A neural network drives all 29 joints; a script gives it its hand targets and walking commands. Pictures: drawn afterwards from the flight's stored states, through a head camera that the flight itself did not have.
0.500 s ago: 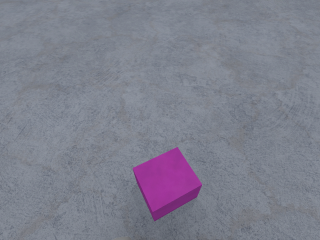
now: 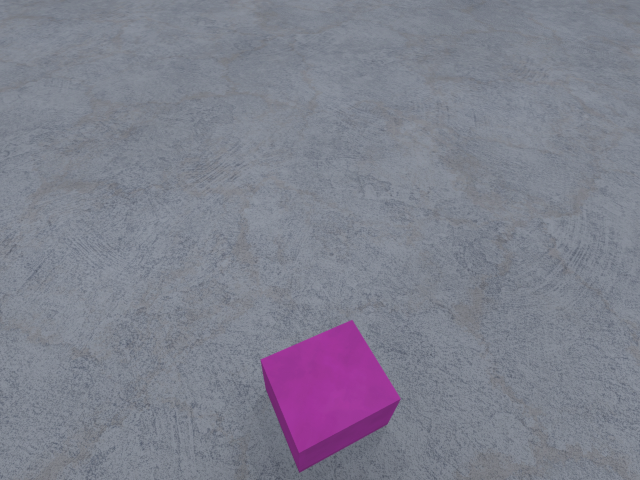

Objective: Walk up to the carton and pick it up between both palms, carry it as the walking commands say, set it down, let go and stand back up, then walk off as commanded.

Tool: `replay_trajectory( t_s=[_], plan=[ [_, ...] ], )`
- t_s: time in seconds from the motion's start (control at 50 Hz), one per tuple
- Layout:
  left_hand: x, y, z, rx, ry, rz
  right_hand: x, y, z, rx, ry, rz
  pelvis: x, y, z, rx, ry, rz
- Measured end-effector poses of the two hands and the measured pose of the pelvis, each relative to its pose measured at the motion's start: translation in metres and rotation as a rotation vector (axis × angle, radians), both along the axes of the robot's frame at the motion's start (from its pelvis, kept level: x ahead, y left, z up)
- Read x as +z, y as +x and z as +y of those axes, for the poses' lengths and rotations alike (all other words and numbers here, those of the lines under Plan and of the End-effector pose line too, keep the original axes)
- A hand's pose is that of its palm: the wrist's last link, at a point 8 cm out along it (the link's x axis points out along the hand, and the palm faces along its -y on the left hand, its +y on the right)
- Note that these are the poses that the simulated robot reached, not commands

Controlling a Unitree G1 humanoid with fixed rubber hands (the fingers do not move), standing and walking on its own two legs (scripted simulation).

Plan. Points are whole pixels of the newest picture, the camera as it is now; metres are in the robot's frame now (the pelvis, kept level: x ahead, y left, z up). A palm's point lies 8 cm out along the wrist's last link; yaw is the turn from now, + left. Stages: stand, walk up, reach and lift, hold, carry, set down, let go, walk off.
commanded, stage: walk up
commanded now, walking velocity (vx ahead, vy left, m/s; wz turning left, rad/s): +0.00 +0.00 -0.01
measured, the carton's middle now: (326, 393) +0.47 -0.05 -0.67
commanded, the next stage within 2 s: none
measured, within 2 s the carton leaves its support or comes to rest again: neither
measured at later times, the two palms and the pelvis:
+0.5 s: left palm out of the picture +0.03 +0.22 -0.15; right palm out of the picture -0.06 -0.30 -0.12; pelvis +0.00 -0.04 +0.00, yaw +6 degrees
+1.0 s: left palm out of the picture -0.03 +0.05 -0.14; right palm (568, 407) +0.24 -0.39 -0.13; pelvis +0.04 -0.20 -0.01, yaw +20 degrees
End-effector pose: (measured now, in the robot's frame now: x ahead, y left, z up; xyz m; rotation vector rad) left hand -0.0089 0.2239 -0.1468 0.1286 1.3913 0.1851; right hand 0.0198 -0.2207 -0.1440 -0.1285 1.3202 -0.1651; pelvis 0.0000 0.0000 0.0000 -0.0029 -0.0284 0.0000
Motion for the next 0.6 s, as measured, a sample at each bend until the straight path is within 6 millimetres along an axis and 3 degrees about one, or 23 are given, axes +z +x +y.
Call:
replay_trajectory(
  t_s=[0.38, 0.42, 0.5, 0.6],
  plan=[
    [-0.002, 0.015, -0.018, -0.017, -0.012, 0.006, -0.004, -0.045, -0.003, -0.043, 0.002, 0.133, -0.001, 0.008, -0.012, 0.007, -0.003, 0.015],
    [-0.002, 0.023, -0.010, -0.024, 0.006, 0.006, 0.003, -0.056, -0.020, -0.048, -0.053, 0.172, -0.002, 0.005, -0.019, 0.043, -0.019, 0.029],
    [-0.001, 0.043, -0.001, -0.008, 0.044, -0.059, 0.025, -0.081, -0.079, -0.030, -0.187, 0.279, -0.002, 0.002, -0.042, 0.112, -0.053, 0.050],
    [0.000, 0.069, -0.027, 0.013, 0.041, -0.148, 0.045, -0.074, -0.157, 0.046, -0.294, 0.316, -0.005, 0.002, -0.080, 0.175, -0.074, 0.069]
  ],
)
